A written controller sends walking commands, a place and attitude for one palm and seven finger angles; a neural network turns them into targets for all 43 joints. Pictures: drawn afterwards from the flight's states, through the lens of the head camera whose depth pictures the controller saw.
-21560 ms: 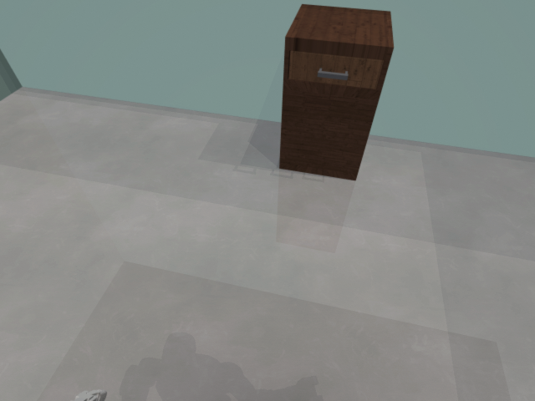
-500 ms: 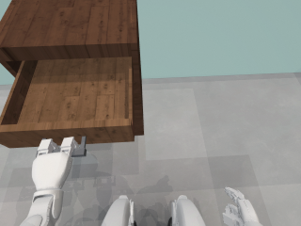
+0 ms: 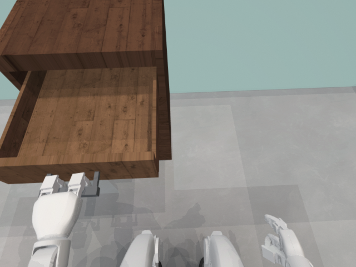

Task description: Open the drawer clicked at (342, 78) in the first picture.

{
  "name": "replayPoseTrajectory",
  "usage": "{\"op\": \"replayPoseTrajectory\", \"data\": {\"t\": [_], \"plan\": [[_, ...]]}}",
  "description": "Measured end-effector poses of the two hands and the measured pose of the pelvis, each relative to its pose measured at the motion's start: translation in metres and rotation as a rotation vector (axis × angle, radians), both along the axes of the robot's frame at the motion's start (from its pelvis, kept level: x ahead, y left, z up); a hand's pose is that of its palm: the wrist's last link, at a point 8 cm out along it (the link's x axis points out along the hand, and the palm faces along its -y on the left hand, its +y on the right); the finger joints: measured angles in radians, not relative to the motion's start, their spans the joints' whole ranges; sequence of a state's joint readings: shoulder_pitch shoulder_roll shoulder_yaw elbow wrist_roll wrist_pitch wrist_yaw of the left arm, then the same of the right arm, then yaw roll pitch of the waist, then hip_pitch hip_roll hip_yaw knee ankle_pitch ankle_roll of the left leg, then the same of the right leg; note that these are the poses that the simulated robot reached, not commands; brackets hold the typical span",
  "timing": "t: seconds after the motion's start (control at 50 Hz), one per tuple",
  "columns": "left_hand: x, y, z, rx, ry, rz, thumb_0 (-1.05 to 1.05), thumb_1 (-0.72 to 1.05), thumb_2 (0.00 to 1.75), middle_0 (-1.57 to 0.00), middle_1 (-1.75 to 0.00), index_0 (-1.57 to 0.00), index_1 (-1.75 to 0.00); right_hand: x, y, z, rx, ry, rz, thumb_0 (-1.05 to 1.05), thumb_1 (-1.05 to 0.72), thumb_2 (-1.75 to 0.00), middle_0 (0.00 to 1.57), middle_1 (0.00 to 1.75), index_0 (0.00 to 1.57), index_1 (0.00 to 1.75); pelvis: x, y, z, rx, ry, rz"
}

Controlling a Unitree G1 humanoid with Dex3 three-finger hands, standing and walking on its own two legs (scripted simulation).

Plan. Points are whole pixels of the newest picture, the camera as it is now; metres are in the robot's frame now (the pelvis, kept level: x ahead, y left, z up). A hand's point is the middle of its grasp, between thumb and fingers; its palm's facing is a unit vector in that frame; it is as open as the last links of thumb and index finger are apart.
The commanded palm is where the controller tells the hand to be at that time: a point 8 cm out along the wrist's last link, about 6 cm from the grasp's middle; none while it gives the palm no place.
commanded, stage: pull the drawer open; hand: left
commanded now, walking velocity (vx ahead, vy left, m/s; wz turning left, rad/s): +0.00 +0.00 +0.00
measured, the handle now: (71, 184) +0.29 +0.27 -0.04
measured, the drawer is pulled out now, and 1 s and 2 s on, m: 0.27 0.30 0.30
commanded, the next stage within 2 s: open the thumb to release the handle in 0.62 s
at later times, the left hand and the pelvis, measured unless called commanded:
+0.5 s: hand (68, 226) +0.21 +0.26 -0.06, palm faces -0.06 -0.06 -1.00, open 5.6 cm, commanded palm +0.17 +0.26 -0.01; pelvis +0.00 +0.00 -0.01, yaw +0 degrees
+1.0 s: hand (67, 224) +0.21 +0.26 -0.06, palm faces -0.04 -0.05 -1.00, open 7.5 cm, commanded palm +0.19 +0.25 -0.01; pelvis -0.01 +0.00 -0.01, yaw +1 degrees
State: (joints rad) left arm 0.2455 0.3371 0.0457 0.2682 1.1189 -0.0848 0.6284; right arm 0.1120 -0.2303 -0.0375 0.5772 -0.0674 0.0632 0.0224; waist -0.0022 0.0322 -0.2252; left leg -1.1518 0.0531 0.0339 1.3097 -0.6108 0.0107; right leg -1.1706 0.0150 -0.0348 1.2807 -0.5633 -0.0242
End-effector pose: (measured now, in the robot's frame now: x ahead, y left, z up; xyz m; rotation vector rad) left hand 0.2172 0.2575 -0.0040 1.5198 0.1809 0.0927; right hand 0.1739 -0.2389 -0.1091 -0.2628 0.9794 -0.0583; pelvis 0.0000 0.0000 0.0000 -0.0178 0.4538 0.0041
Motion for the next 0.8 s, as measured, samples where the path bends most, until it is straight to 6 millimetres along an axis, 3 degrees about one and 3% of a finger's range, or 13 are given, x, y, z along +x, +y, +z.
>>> {"op": "replayPoseTrajectory", "data": {"t": [0.42,0.8], "plan": [[-0.026,-0.001,0.000,-0.009,0.005,-0.009,0.01,0.75,0.79,-0.28,-1.30,-0.38,-1.30,0.013,0.005,-0.004,0.004,-0.023,0.022,0.01,-0.90,-0.90,0.20,0.30,0.20,0.30,-0.001,-0.002,-0.005,0.003,0.001,0.001],[-0.025,-0.001,-0.001,-0.002,-0.008,0.006,0.01,0.74,0.79,-0.30,-1.30,-0.38,-1.31,0.010,0.006,-0.008,0.000,-0.028,0.037,0.01,-0.90,-0.90,0.20,0.30,0.20,0.30,-0.004,-0.002,-0.007,0.000,0.006,0.013]]}}
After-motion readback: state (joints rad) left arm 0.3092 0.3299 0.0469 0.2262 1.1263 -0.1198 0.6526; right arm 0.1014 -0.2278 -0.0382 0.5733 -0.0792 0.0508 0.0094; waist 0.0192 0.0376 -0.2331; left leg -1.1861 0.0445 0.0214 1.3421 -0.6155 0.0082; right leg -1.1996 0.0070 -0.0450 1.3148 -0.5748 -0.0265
